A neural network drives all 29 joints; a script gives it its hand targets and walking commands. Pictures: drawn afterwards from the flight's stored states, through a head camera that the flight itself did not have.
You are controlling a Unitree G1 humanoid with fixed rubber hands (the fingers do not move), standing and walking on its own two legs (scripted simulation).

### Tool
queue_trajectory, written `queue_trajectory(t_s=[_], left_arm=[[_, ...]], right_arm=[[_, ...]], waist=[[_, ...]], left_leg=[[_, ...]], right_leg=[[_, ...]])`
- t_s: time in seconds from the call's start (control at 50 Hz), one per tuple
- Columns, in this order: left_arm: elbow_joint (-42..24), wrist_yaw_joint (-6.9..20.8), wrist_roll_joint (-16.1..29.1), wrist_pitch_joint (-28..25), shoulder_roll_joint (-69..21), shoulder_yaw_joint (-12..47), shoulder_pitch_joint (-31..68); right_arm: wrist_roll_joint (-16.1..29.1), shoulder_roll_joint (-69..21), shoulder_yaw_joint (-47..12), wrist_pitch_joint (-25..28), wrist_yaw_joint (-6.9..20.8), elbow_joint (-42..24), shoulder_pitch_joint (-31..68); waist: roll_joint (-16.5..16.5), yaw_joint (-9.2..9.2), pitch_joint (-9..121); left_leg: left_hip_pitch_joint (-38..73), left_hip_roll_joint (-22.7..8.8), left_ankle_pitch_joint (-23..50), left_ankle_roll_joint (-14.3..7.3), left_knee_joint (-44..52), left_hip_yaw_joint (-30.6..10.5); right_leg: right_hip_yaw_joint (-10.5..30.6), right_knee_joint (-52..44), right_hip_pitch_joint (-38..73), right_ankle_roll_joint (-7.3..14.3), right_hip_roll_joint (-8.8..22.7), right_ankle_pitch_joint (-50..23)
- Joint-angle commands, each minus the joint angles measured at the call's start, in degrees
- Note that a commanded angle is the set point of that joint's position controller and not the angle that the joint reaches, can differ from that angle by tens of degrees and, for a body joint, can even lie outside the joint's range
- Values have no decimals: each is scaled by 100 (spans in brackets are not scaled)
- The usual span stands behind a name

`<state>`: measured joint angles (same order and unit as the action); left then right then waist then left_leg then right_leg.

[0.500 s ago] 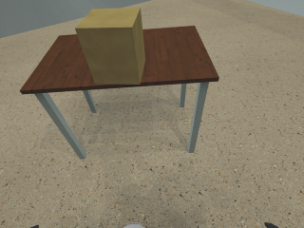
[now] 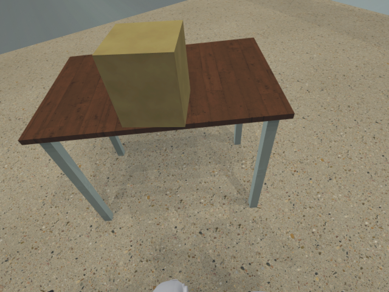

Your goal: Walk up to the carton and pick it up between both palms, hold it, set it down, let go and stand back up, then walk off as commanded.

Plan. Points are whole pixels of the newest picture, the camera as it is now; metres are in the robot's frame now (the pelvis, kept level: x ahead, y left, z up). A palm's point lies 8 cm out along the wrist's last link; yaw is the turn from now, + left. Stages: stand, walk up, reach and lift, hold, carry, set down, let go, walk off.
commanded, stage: walk up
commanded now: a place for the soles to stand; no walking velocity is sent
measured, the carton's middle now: (151, 76) +0.72 +0.13 +0.08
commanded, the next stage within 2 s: none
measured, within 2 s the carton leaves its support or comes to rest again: neither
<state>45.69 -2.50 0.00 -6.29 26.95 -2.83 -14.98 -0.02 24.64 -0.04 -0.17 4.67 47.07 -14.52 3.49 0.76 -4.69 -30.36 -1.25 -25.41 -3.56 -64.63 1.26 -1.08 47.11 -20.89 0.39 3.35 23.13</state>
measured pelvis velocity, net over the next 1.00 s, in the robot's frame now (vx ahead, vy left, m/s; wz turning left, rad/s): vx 0.12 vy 0.11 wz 0.00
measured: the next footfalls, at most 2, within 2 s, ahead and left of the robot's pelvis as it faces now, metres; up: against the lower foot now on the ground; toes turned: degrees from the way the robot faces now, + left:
left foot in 0.12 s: +0.14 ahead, +0.16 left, +0.00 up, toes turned +4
right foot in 0.50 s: +0.18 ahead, -0.05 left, +0.00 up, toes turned -3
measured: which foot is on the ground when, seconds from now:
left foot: up 0.00-0.10, down 0.12-0.52, up 0.54-0.74, down 0.76-1.00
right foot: down 0.00-0.14, up 0.16-0.48, down 0.50-0.78, up 0.80-1.00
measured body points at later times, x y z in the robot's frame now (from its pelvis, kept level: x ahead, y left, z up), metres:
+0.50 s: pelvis +0.09 +0.08 +0.00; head +0.12 +0.06 +0.45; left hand +0.21 +0.42 -0.07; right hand +0.12 -0.24 -0.13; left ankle +0.11 +0.16 -0.70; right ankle +0.14 -0.05 -0.70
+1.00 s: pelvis +0.12 +0.11 -0.01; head +0.16 +0.11 +0.44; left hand +0.21 +0.45 -0.10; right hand +0.20 -0.20 -0.12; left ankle +0.15 +0.21 -0.70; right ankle +0.14 -0.02 -0.70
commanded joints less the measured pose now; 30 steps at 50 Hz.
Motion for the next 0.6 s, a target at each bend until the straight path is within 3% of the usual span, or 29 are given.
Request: queue_trajectory(t_s=[0.0,0.02,0.06,0.08,0.1,0.12,0.14,0.16,0.18,0.22,0.24,0.26,0.28,0.32,0.38,0.4,0.44,0.48,0.5,0.52,0.54,0.56,0.58], left_arm=[[-127,-163,-44,-48,1977,-578,-438],[-125,-155,-63,-43,2062,-589,-366],[-150,-139,-91,-27,2118,-591,-105],[-186,-123,-97,0,2109,-564,188],[-219,-131,-142,46,1871,-482,382],[-207,-142,-183,91,1301,-292,263],[-303,-149,-89,87,648,-77,186],[-287,-209,9,184,1182,-205,161],[-192,-193,7,190,1433,-256,280],[-47,-128,27,152,1403,-300,2],[16,-108,28,126,1405,-309,-243],[45,-93,19,108,1374,-320,-336],[-11,-87,11,96,1374,-306,-336],[-67,-81,24,63,1281,-285,-216],[-144,-65,25,39,1159,-267,-64],[-144,-72,22,34,1127,-260,-66],[-65,-97,23,-4,951,-227,-312],[156,-161,6,-59,991,-299,-1077],[287,-244,-83,-67,1428,-455,-1586],[68,-277,-124,-49,1869,-545,-1415],[-36,-263,-20,1,2065,-583,-1071],[-66,-260,-1,36,1969,-566,-811],[-94,-271,1,49,1866,-520,-627]], right_arm=[[-298,1437,783,-32,39,-596,-71],[-305,1429,796,-43,64,-593,54],[-281,1450,846,-13,91,-549,-27],[-258,1392,869,28,90,-429,-337],[-290,1447,946,61,64,-187,-858],[-339,1583,1042,88,-23,108,-1652],[-371,2113,1116,111,-113,5,-1649],[-275,2292,1073,138,-97,-298,-917],[-225,2190,1019,131,-123,-394,-457],[-200,1885,927,173,-199,-404,-343],[-196,1734,892,178,-204,-436,-371],[-223,1645,863,177,-179,-462,-442],[-212,1550,819,179,-174,-509,-540],[-225,1545,782,156,-165,-540,-589],[-233,1598,753,171,-195,-474,-641],[-232,1612,738,175,-204,-462,-622],[-216,1542,692,144,-214,-507,-344],[-127,1272,549,111,-220,-670,121],[-68,956,451,140,-231,-803,172],[-101,764,375,100,-269,-811,-181],[-219,1219,515,-23,-351,-756,99],[-221,1339,536,-76,-357,-650,94],[-215,1328,583,-62,-336,-638,88]], waist=[[-1160,-97,14],[-1187,-116,10],[-1298,16,63],[-1216,297,206],[-684,620,417],[370,932,714],[2185,986,338],[1376,727,313],[536,561,-160],[315,321,-81],[547,288,210],[646,282,416],[481,311,439],[459,339,229],[383,316,81],[334,266,149],[415,63,460],[207,-443,839],[-639,-751,1051],[-1554,-589,1007],[-1041,-529,740],[-716,-415,363],[-608,-314,206]], left_leg=[[-743,-498,-11,287,480,-413],[-598,-547,-105,266,691,-394],[-16,-504,-33,232,1300,-284],[713,-433,404,219,1892,-143],[1709,-189,445,249,2353,-26],[2843,-74,88,255,2907,-378],[2553,-1174,-1357,61,4613,-3006],[2032,-1766,-2654,-317,5587,-4485],[1641,-1641,-2559,-251,5512,-4262],[1943,-1351,-673,-186,4878,-3328],[2156,-1210,294,-301,4573,-2998],[2263,-1194,732,-449,4397,-2838],[2285,-1280,916,-563,4313,-2741],[2166,-1269,834,-794,4255,-2468],[2004,-1450,1493,-956,4206,-2373],[1918,-1411,2083,-926,4043,-2274],[1604,-1196,3228,-846,3494,-1626],[613,-754,3957,-432,2191,-762],[-351,-371,3422,-23,930,-410],[-1316,172,323,342,-90,41],[-1393,81,-1072,240,-599,-522],[-1388,-108,-949,271,-774,-659],[-1261,-263,-754,275,-632,-671]], right_leg=[[1998,-2153,111,1536,1558,3],[1944,-2123,7,1542,1626,265],[1778,-1939,-277,1481,1633,471],[1404,-1552,-621,1287,1444,503],[879,-569,-1160,1038,1099,406],[142,1020,-1912,659,640,201],[-297,2650,-3053,179,-452,1271],[232,2982,-2909,210,-485,1305],[351,2975,-2800,213,-181,808],[200,2587,-2539,150,56,230],[100,2284,-2331,109,78,226],[53,2094,-2096,96,62,376],[38,1797,-1996,107,74,522],[-35,1129,-1923,123,56,724],[-95,481,-1618,146,3,461],[-109,327,-1345,152,-49,376],[-295,-358,-407,211,-182,-69],[-196,-1380,1280,401,-271,-1143],[1041,-1645,2158,756,398,-1226],[3420,-2151,2299,1483,1969,-1410],[4112,-2386,1671,2162,2496,-1091],[3767,-2318,1246,2148,2378,-924],[3241,-2144,921,2031,2154,-1026]])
